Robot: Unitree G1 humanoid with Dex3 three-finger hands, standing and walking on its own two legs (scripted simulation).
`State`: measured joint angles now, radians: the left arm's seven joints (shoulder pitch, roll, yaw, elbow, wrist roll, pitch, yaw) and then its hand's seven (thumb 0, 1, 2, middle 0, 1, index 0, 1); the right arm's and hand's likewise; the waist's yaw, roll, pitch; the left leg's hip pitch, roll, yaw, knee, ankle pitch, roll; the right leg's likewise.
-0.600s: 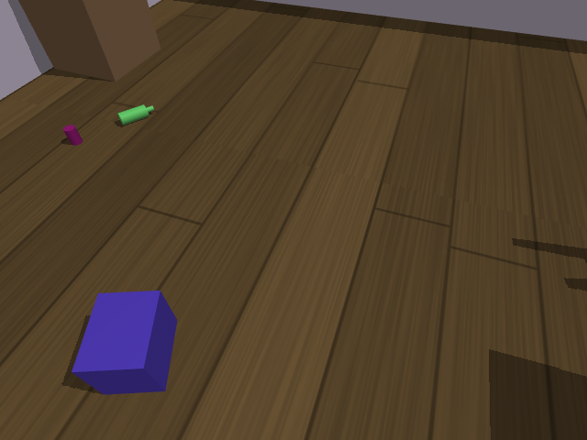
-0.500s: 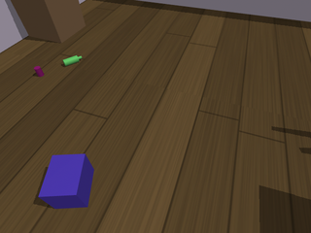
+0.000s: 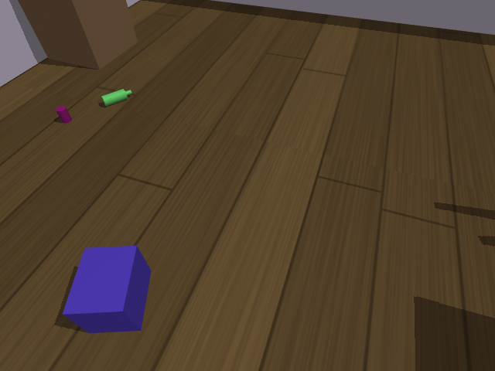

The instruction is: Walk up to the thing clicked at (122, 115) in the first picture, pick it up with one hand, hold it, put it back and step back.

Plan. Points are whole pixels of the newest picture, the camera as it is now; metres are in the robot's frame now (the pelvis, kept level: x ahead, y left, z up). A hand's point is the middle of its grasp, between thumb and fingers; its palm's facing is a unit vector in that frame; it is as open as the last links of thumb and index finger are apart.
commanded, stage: stand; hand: left
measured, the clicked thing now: (117, 96) +1.96 +0.98 -0.75
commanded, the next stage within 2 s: walk up in 0.52 s
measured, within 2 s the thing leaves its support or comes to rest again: neither
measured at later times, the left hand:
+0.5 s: hand out of the picture +0.07 +0.25 -0.16, palm faces -0.02 -0.94 -0.34, open 7.4 cm
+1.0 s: hand out of the picture +0.14 +0.43 -0.17, palm faces +0.21 -0.91 -0.36, open 7.4 cm
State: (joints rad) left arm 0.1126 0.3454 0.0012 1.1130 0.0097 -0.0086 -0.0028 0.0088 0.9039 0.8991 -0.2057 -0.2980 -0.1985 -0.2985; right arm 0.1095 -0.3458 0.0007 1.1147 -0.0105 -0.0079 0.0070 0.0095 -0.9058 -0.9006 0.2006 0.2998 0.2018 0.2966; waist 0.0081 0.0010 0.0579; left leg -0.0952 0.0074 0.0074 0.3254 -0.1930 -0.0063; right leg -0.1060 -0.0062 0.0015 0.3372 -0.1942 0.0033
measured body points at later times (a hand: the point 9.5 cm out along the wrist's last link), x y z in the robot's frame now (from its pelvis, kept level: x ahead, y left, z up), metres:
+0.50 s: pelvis +0.00 +0.00 +0.00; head +0.01 +0.00 +0.45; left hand +0.07 +0.30 -0.13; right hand +0.08 -0.30 -0.13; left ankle -0.01 +0.12 -0.75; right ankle -0.01 -0.12 -0.75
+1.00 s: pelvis +0.12 +0.12 -0.02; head +0.11 +0.15 +0.43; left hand +0.13 +0.48 -0.14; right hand +0.28 -0.20 -0.09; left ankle +0.12 +0.24 -0.75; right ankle +0.11 -0.04 -0.68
